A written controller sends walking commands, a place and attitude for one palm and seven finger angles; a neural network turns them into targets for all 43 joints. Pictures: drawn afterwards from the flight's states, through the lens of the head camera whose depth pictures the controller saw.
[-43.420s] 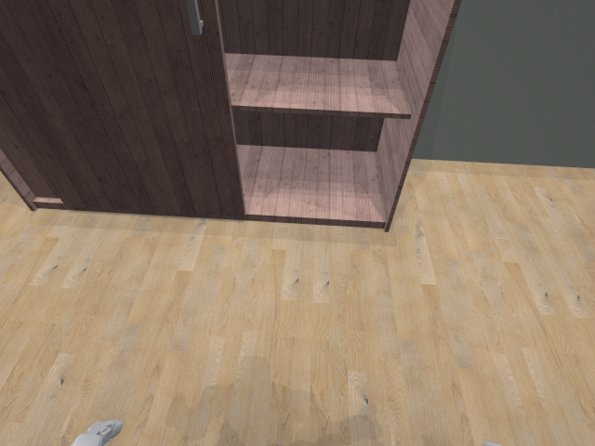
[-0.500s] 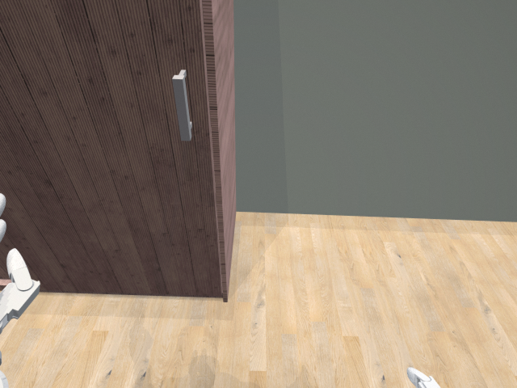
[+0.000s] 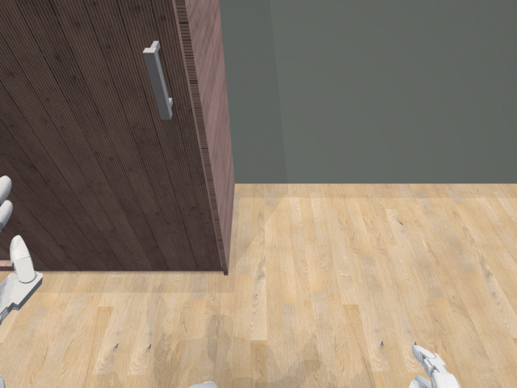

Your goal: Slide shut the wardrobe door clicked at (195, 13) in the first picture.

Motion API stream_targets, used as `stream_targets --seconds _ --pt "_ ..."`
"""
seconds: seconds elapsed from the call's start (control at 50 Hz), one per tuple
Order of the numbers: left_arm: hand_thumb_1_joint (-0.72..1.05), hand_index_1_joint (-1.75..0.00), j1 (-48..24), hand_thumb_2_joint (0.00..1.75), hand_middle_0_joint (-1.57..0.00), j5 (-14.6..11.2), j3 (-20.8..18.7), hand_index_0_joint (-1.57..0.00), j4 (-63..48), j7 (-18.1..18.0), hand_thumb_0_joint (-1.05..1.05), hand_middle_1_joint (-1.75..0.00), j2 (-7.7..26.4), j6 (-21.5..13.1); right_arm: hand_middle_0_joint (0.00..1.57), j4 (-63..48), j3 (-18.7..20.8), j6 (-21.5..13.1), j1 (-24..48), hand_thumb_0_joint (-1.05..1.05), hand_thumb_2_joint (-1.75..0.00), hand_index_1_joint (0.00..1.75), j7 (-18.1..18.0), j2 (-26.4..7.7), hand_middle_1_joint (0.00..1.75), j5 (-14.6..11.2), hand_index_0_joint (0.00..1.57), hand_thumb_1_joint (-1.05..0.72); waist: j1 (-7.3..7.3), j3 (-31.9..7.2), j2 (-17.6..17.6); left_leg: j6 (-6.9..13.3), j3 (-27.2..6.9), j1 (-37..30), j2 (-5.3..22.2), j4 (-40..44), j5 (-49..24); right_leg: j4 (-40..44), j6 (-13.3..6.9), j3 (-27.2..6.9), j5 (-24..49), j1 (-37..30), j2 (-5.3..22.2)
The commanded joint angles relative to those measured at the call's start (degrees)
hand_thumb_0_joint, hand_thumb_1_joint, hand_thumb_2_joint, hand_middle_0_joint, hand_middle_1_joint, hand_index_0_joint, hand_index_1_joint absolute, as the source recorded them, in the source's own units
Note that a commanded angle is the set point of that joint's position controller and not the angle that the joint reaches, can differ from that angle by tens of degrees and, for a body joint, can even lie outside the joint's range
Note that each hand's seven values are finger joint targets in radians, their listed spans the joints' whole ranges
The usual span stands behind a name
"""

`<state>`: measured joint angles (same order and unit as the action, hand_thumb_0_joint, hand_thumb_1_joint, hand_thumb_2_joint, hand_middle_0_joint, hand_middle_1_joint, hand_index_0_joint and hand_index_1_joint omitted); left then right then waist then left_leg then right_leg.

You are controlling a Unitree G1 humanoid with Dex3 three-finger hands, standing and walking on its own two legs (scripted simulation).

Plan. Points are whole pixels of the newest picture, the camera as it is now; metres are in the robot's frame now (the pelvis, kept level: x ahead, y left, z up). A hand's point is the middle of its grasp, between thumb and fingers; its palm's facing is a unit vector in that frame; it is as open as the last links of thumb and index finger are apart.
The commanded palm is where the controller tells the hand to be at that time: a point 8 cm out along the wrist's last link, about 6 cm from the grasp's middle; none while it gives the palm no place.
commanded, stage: stop stepping back and stand still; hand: left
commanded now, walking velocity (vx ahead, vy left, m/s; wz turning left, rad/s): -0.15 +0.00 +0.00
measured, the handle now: (161, 81) +0.66 +0.25 +0.15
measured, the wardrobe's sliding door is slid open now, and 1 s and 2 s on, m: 0.00 0.00 0.00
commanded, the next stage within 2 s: let the arm hang, fingers relaxed in 0.34 s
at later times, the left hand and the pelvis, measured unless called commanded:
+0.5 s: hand (36, 301) +0.20 +0.29 +0.10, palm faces +0.35 -0.79 -0.50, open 7.4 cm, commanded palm none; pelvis +0.00 +0.02 -0.01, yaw +0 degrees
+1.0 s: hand out of the picture -0.06 +0.24 -0.17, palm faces +0.03 -0.97 -0.26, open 7.2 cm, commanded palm none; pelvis -0.02 +0.04 +0.00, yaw +2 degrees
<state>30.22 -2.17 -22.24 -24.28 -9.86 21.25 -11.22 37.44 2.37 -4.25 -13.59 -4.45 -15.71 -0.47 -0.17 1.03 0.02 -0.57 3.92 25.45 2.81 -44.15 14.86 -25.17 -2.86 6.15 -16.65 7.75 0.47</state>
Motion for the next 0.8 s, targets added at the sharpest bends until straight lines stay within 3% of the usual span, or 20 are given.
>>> stream_targets --seconds 0.0,0.04,0.06,0.08,0.1,0.16,0.24,0.28,0.32,0.4,0.42,0.44,0.46,0.5,0.54,0.58,0.62,0.66,0.74,0.78 --pt "0.9 -0.3 -0.4 0.9 -0.2 -0.6 -8.9 -0.2 -14.7 -1.5 0.0 -0.3 12.4 -3.2 0.2 -11.1 1.4 -3.9 6.6 0.0 -0.9 0.3 -0.2 -2.6 0.3 0.0 0.2 -0.9 0.87 -5.2 6.1 0.4 1.9 -6.3 -1.8 11.7 -4.3 0.8 -2.5 -8.8 32.7 -3.6 13.1" --pt "0.9 -0.3 0.2 0.9 -0.2 -0.8 -9.0 -0.2 -17.2 -1.6 0.0 -0.3 12.3 -3.0 0.2 -11.6 1.9 -3.7 5.7 0.0 -0.9 0.3 -0.6 -3.6 0.3 -0.2 0.2 -0.9 0.15 -7.5 0.8 1.4 -1.1 -15.1 0.4 16.9 -21.7 -5.3 0.8 -5.9 28.8 -0.3 8.9" --pt "0.9 -0.3 1.4 0.9 -0.2 -0.8 -9.0 -0.2 -17.8 -1.6 0.0 -0.3 12.3 -2.8 0.2 -12.1 2.2 -3.9 5.6 0.0 -0.9 0.3 -0.8 -4.6 0.3 -0.6 0.2 -0.9 0.58 -9.1 -5.2 3.1 -6.9 -20.0 5.6 17.3 -32.3 -9.0 2.8 -4.0 19.9 3.9 5.1" --pt "0.9 -0.3 2.8 0.9 -0.2 -0.8 -9.7 -0.2 -18.5 -1.6 0.0 -0.3 12.7 -2.8 0.2 -12.7 2.1 -3.9 5.5 0.0 -0.9 0.3 -0.6 -4.8 0.3 -0.8 0.2 -0.9 1.49 -10.1 -8.8 5.1 -11.7 -23.1 10.1 18.3 -39.2 -10.9 4.0 -3.7 3.3 8.3 1.9" --pt "0.9 -0.3 2.5 0.9 -0.2 -0.7 -9.3 -0.2 -18.3 -1.4 0.0 -0.3 12.5 -2.8 0.2 -12.9 2.1 -4.0 5.8 0.0 -0.9 0.3 -0.3 -4.7 0.3 -0.8 0.2 -0.9 1.84 -9.0 -10.0 5.9 -13.5 -23.0 12.1 20.0 -41.9 -11.1 3.9 -4.7 -8.3 10.6 0.6" --pt "0.9 -0.3 -1.7 0.9 -0.2 -0.2 -10.6 -0.2 -20.5 -1.4 0.0 -0.3 14.3 -2.3 0.2 -11.5 1.0 -4.9 5.9 0.0 -0.9 0.3 -0.2 -3.4 0.3 0.7 0.2 -0.9 0.97 -7.6 -15.8 5.3 -13.4 -17.1 12.6 23.9 -35.1 -12.4 3.7 -4.9 -9.0 8.3 0.4" --pt "0.9 -0.3 0.8 0.9 -0.2 -0.5 -9.4 -0.2 -20.8 -1.4 0.0 -0.3 12.5 -1.3 0.2 -11.6 0.6 -5.7 5.2 0.0 -0.9 0.3 0.8 -3.4 0.3 -0.2 0.2 -0.9 0.48 -11.6 -10.9 3.7 -8.8 -18.7 10.9 19.7 -30.8 -1.1 3.6 -4.8 0.9 3.7 -0.1" --pt "0.9 -0.3 3.3 0.9 -0.2 -1.0 -9.5 -0.2 -19.2 -1.0 0.0 -0.3 12.0 -0.4 0.2 -12.1 0.3 -5.2 6.0 0.0 -0.9 0.3 0.8 -3.3 0.3 -0.5 0.2 -0.9 0.47 -11.6 -6.6 2.4 -7.0 -14.5 8.9 18.7 -21.9 1.6 3.5 -5.9 7.3 0.4 0.6" --pt "0.9 -0.3 4.3 0.9 -0.2 -1.5 -9.3 -0.2 -16.9 -0.8 0.0 -0.3 11.1 0.5 0.2 -12.3 0.1 -4.2 6.0 0.0 -0.9 0.3 0.7 -2.8 0.3 -0.7 0.2 -0.9 0.13 -11.0 -0.7 1.0 -5.2 -12.2 5.6 15.9 -15.0 3.2 2.0 -9.8 14.6 0.6 3.1" --pt "0.9 -0.3 1.8 0.9 -0.2 -2.1 -8.0 -0.2 -12.8 -0.6 0.0 -0.3 10.7 1.7 0.2 -11.6 -0.6 -2.8 6.8 0.0 -0.9 0.3 -0.1 -1.9 0.3 -0.6 0.2 -0.9 -0.43 -9.0 1.9 0.4 -4.2 -13.1 3.2 13.7 -8.4 5.5 0.7 -13.7 15.1 5.7 6.6" --pt "0.9 -0.3 -2.7 0.9 -0.2 4.3 17.2 -0.2 29.2 7.0 0.0 -0.3 -0.9 8.9 0.2 3.1 1.9 -5.8 9.6 0.0 -0.9 0.3 5.4 -8.6 0.3 0.6 0.2 -0.9 -2.31 -8.0 1.4 0.5 -5.9 -9.8 5.1 4.4 -14.1 -3.5 0.2 -9.8 21.9 11.9 9.9" --pt "0.9 -0.3 -5.0 0.9 -0.2 4.1 16.4 -0.2 31.1 8.5 0.0 -0.3 -0.1 11.1 0.2 3.1 2.2 -2.3 5.1 0.0 -0.9 0.3 5.3 -7.5 0.3 0.4 0.2 -0.9 -2.37 -9.2 1.6 0.5 -5.4 -12.0 5.6 6.3 -10.4 -3.5 -0.5 -11.4 16.1 14.8 8.7" --pt "0.9 -0.3 -5.0 0.9 -0.2 4.1 16.8 -0.2 31.5 8.8 0.0 -0.3 -1.8 11.9 0.2 2.7 1.9 -1.1 4.2 0.0 -0.9 0.3 5.1 -6.9 0.3 0.7 0.2 -0.9 -2.21 -7.3 0.6 1.1 -5.8 -11.2 6.1 7.1 -10.5 -3.7 0.3 -9.8 10.5 16.2 6.8" --pt "0.9 -0.3 -8.1 0.9 -0.2 3.9 17.6 -0.2 36.1 9.1 0.0 -0.3 -2.2 12.1 0.2 2.0 0.2 1.6 5.0 0.0 -0.9 0.3 4.9 -5.7 0.3 1.1 0.2 -0.9 -0.7 -3.8 5.1 3.0 -7.7 -4.8 6.3 9.3 -6.0 -5.0 0.5 -7.9 1.6 16.3 5.1" --pt "0.9 -0.3 -11.4 0.9 -0.2 4.2 18.0 -0.2 42.5 9.1 0.0 -0.3 -1.3 12.2 0.2 2.3 -0.4 3.5 5.8 0.0 -0.9 0.3 4.9 -5.6 0.3 1.9 0.2 -0.9 -0.58 1.0 11.3 3.2 -8.5 -3.3 4.5 10.2 -2.5 -1.8 -0.3 -9.6 -3.3 17.9 6.0" --pt "0.9 -0.3 -14.4 0.9 -0.2 4.2 18.6 -0.2 49.1 8.7 0.0 -0.3 -0.2 12.6 0.2 3.0 -0.5 5.1 5.0 0.0 -0.9 0.3 4.9 -5.5 0.3 2.4 0.2 -0.9 -0.91 4.2 13.2 2.8 -7.9 -4.9 2.3 9.8 -0.1 2.2 -1.8 -11.7 -8.2 20.4 7.6" --pt "0.9 -0.3 -16.3 0.9 -0.2 4.1 19.2 -0.2 55.3 8.5 0.0 -0.3 0.5 13.0 0.2 5.3 -0.6 6.1 4.0 0.0 -0.9 0.3 4.7 -4.9 0.3 2.5 0.2 -0.9 -1.38 5.7 9.7 2.2 -6.2 -8.3 1.0 9.0 2.1 5.6 -2.8 -13.4 -12.9 23.1 8.7" --pt "0.9 -0.3 -16.5 0.9 -0.2 4.0 19.8 -0.2 60.8 8.3 0.0 -0.3 1.0 12.9 0.2 7.7 -1.0 6.3 2.6 0.0 -0.9 0.3 4.6 -4.5 0.3 2.4 0.2 -0.9 -1.65 5.3 1.4 2.1 -6.7 -9.5 1.3 11.7 1.9 5.8 -2.5 -13.2 -13.8 21.6 8.0" --pt "0.9 -0.3 -10.4 0.9 -0.2 3.5 19.2 -0.2 70.6 8.3 0.0 -0.3 -2.2 12.4 0.2 11.5 -1.1 5.5 1.6 0.0 -0.9 0.3 4.0 -4.2 0.3 2.7 0.2 -0.9 1.15 0.2 -17.8 3.6 -13.0 -0.9 4.4 26.1 11.8 -1.1 0.1 -7.3 -6.3 4.8 2.5" --pt "0.9 -0.3 -8.2 0.9 -0.2 3.3 19.7 -0.2 74.6 8.6 0.0 -0.3 -2.0 12.3 0.2 13.0 -0.8 5.5 1.0 0.0 -0.9 0.3 3.7 -5.0 0.3 2.3 0.2 -0.9 2.07 -3.7 -18.2 4.3 -15.0 -1.6 5.4 29.0 12.6 -2.7 0.5 -5.7 -3.6 -0.1 1.5"
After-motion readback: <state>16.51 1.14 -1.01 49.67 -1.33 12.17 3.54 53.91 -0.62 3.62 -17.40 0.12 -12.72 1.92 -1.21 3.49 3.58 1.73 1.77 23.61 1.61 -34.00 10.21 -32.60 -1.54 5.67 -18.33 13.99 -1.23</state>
